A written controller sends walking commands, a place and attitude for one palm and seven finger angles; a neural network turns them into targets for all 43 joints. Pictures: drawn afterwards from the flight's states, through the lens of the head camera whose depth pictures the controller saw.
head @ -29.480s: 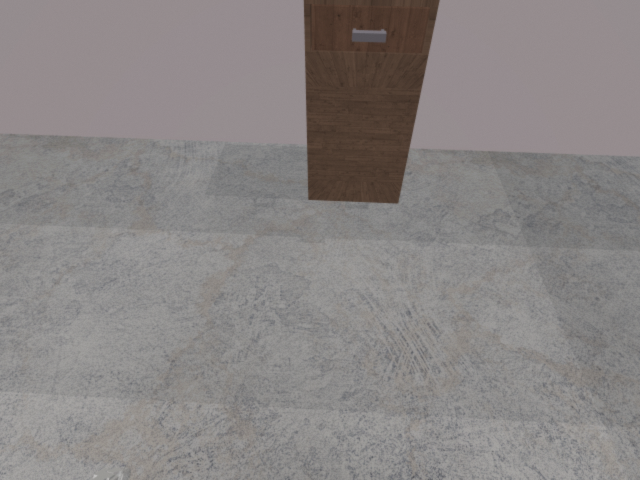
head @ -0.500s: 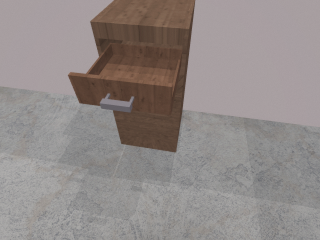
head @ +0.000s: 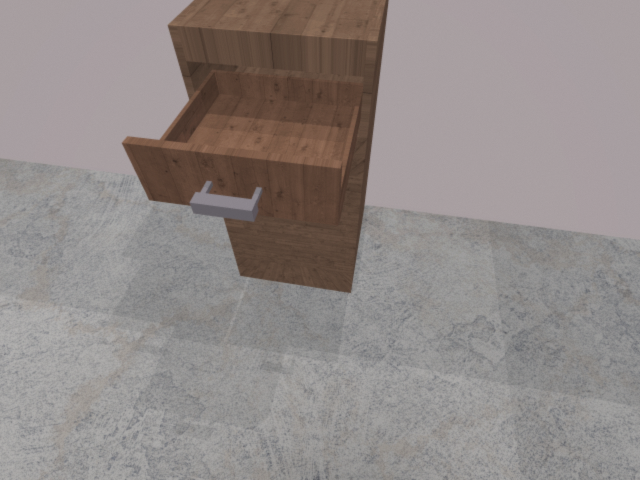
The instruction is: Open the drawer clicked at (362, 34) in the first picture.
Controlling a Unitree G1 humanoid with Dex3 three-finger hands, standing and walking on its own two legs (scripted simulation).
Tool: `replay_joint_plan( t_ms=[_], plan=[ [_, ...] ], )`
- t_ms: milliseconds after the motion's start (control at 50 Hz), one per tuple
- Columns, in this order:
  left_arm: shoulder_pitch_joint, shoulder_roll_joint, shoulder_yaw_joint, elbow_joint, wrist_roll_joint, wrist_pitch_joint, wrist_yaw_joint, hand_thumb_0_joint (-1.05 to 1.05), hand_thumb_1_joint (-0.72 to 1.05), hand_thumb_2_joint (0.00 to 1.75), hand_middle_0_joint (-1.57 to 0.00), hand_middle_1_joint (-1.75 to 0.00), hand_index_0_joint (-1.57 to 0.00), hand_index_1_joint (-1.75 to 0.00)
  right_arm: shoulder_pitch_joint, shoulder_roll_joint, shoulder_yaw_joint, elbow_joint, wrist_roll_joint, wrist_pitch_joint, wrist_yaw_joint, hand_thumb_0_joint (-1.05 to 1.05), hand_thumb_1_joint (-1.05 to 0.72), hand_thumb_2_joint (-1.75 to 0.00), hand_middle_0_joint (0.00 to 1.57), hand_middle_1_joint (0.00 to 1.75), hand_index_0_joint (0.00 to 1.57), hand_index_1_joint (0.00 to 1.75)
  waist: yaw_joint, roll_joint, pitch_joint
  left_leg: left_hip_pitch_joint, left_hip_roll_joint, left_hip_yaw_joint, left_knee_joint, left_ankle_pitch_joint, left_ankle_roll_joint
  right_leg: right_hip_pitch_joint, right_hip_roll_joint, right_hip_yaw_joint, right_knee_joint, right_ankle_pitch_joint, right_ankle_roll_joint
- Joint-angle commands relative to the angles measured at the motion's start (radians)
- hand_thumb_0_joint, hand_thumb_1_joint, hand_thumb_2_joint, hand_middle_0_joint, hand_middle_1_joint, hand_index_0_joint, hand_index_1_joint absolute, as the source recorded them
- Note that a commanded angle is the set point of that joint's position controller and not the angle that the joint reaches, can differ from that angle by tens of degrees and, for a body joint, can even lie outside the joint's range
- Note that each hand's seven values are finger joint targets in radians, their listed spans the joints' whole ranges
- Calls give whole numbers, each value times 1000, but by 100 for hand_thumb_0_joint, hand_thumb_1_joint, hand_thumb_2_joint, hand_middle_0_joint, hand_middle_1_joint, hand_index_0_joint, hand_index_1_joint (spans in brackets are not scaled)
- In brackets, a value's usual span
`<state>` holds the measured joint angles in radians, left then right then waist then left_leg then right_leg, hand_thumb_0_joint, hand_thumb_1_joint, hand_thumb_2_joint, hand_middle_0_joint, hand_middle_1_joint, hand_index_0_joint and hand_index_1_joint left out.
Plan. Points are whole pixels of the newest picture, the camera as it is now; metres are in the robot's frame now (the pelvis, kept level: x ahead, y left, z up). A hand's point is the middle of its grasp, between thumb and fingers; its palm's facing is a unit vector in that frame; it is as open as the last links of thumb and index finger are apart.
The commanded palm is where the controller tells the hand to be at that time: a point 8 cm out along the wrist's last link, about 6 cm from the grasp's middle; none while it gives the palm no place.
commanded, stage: look to check the result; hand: left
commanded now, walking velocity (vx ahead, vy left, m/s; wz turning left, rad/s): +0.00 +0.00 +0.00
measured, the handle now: (228, 197) +0.56 +0.19 -0.01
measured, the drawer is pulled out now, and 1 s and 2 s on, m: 0.30 0.30 0.30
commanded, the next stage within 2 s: stand and wait in 0.24 s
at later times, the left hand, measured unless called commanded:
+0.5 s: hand out of the picture +0.11 +0.24 -0.15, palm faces -0.03 -0.94 -0.34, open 7.3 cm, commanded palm none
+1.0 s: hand out of the picture +0.12 +0.24 -0.15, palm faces -0.05 -0.94 -0.35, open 7.3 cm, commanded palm none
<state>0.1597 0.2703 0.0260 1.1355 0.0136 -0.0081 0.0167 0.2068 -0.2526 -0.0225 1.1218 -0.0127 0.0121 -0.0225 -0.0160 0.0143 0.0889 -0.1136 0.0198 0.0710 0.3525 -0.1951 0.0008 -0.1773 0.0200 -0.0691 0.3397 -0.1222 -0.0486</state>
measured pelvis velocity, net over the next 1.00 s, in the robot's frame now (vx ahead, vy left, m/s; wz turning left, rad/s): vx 0.03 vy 0.00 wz -0.01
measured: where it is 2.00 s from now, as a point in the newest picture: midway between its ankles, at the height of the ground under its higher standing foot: outside the picture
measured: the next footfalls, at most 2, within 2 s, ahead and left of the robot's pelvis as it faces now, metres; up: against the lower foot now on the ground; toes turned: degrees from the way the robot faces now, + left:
none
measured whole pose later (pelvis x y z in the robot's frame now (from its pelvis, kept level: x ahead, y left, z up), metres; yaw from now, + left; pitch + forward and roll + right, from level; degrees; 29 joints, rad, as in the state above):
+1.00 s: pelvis +0.03 +0.00 +0.00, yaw -1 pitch -1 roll +0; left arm 0.08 0.33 0.01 1.13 0.01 -0.02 0.01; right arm 0.11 -0.32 -0.01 1.13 -0.01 0.01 -0.01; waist -0.02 0.01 0.08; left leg -0.04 0.03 0.08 0.27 -0.21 -0.01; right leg -0.12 0.03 -0.06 0.28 -0.14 -0.05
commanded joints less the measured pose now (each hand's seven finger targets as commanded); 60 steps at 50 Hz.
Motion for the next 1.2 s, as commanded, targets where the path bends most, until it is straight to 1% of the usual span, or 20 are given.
replay_joint_plan(
  t_ms=[0, 20, 40, 160, 260, 300, 320, 400, 460, 580, 600, 660, 820, 880, 900, 920, 1060, 1100, 1140, 1180],
  plan=[
    [-27, 188, 34, -55, 0, -25, 10, 0, 90, 90, -20, -30, -20, -30, 6, -157, -28, -42, -1, -17, -3, 0, -90, -90, 20, 30, 20, 30, 2, -7, -59, -5, 96, -103, -74, 27, 26, 21, -139, 155, -97, -13, 1],
    [-38, 190, 32, -52, 0, -23, 9, 0, 90, 90, -20, -30, -20, -30, 1, -161, -27, -40, -2, -15, -3, 0, -90, -90, 20, 30, 20, 30, -1, -4, -45, -11, 98, -104, -80, 13, 25, 14, -140, 154, -104, -37, 3],
    [-43, 193, 32, -52, 0, -23, 8, 0, 90, 90, -20, -30, -20, -30, 0, -167, -25, -38, -3, -16, -2, 0, -90, -90, 20, 30, 20, 30, 0, 4, -57, -12, 98, -108, -83, 18, 25, 28, -139, 156, -102, -36, 2],
    [-67, 217, 33, -54, 0, -27, 8, 0, 90, 90, -20, -30, -20, -30, -32, -194, -26, -41, -2, -19, 1, 0, -90, -90, 20, 30, 20, 30, -1, -15, -80, 6, 102, -108, -90, 57, 22, 52, -142, 154, -98, 34, 5],
    [-85, 226, 32, -56, 0, -29, 6, 0, 90, 90, -20, -30, -20, -30, -57, -211, -25, -44, -3, -21, 2, 0, -90, -90, 20, 30, 20, 30, 0, 4, -80, 11, 105, -108, -96, 71, 19, 60, -143, 155, -97, 60, 5],
    [-81, 231, 35, -59, 0, -30, 6, 0, 90, 90, -20, -30, -20, -30, -67, -215, -26, -48, -2, -21, 1, 0, -90, -90, 20, 30, 20, 30, 3, -18, -82, 26, 106, -109, -96, 69, 21, 52, -141, 156, -103, 53, 7],
    [-90, 234, 33, -57, 0, -29, 6, 0, 90, 90, -20, -30, -20, -30, -69, -221, -26, -46, -2, -21, 2, 0, -90, -90, 20, 30, 20, 30, 0, -2, -79, 24, 106, -108, -99, 71, 20, 53, -144, 156, -104, 53, 9],
    [-94, 244, 36, -64, -1, -35, 7, 0, 90, 90, -20, -30, -20, -30, -77, -230, -27, -51, -1, -24, 0, 0, -90, -90, 20, 30, 20, 30, 1, -18, -121, 48, 109, -106, -92, 111, 19, 83, -146, 154, -93, 130, 9],
    [-106, 249, 34, -63, -1, -34, 7, 0, 90, 90, -20, -30, -20, -30, -83, -237, -26, -50, -1, -25, 1, 0, -90, -90, 20, 30, 20, 30, -1, -3, -125, 48, 111, -103, -95, 136, 16, 97, -149, 151, -84, 172, 8],
    [-112, 257, 31, -63, -2, -33, 6, 0, 90, 90, -20, -30, -20, -30, -95, -249, -25, -50, -1, -24, 2, 0, -90, -90, 20, 30, 20, 30, 0, -3, -110, 51, 111, -103, -104, 124, 15, 89, -146, 158, -94, 153, 8],
    [-107, 259, 35, -65, -1, -34, 7, 0, 90, 90, -20, -30, -20, -30, -95, -248, -26, -52, 0, -24, 0, 0, -90, -90, 20, 30, 20, 30, 2, -20, -111, 63, 115, -102, -102, 125, 16, 85, -144, 156, -95, 155, 9],
    [-113, 260, 31, -65, -2, -33, 5, 0, 90, 90, -20, -30, -20, -30, -97, -255, -24, -48, -1, -26, 1, 0, -90, -90, 20, 30, 20, 30, -1, 1, -132, 63, 114, -100, -104, 130, 14, 101, -148, 156, -93, 157, 7],
    [-115, 268, 31, -64, -2, -34, 7, 0, 90, 90, -20, -30, -20, -30, -100, -262, -25, -49, 0, -26, -1, 0, -90, -90, 20, 30, 20, 30, -2, -15, -116, 77, 117, -98, -103, 153, 14, 92, -147, 154, -91, 194, 7],
    [-115, 267, 29, -63, -2, -34, 5, 0, 90, 90, -20, -30, -20, -30, -103, -261, -23, -47, 0, -28, 1, 0, -90, -90, 20, 30, 20, 30, -1, 4, -123, 73, 116, -97, -111, 154, 12, 100, -146, 156, -86, 191, 3],
    [-104, 268, 33, -65, -1, -35, 6, 0, 90, 90, -20, -30, -20, -30, -106, -259, -25, -49, 1, -28, -2, 0, -90, -90, 20, 30, 20, 30, 4, -10, -126, 90, 119, -96, -105, 161, 15, 94, -145, 157, -90, 195, 3],
    [-110, 269, 30, -62, -2, -34, 6, 0, 90, 90, -20, -30, -20, -30, -102, -262, -25, -46, 1, -28, -1, 0, -90, -90, 20, 30, 20, 30, -2, -5, -127, 90, 119, -96, -105, 161, 15, 93, -147, 155, -91, 194, 5],
    [-114, 270, 29, -64, -2, -34, 5, 0, 90, 90, -20, -30, -20, -30, -103, -262, -25, -45, 1, -28, 1, 0, -90, -90, 20, 30, 20, 30, -2, -15, -118, 80, 118, -96, -111, 157, 13, 96, -145, 157, -89, 196, 4],
    [-104, 270, 32, -65, -2, -37, 6, 0, 90, 90, -20, -30, -20, -30, -104, -262, -25, -48, 2, -30, -2, 0, -90, -90, 20, 30, 20, 30, 2, -19, -137, 103, 120, -94, -106, 175, 15, 97, -145, 156, -87, 212, 3],
    [-113, 268, 29, -65, -2, -35, 6, 0, 90, 90, -20, -30, -20, -30, -104, -263, -26, -45, 1, -28, -1, 0, -90, -90, 20, 30, 20, 30, -2, 5, -127, 91, 119, -93, -107, 167, 13, 99, -146, 157, -89, 201, 4],
    [-112, 270, 28, -64, -2, -35, 5, 0, 90, 90, -20, -30, -20, -30, -106, -262, -25, -45, 1, -29, 0, 0, -90, -90, 20, 30, 20, 30, 0, 4, -125, 84, 118, -95, -111, 163, 12, 103, -146, 156, -87, 201, 2]
  ],
)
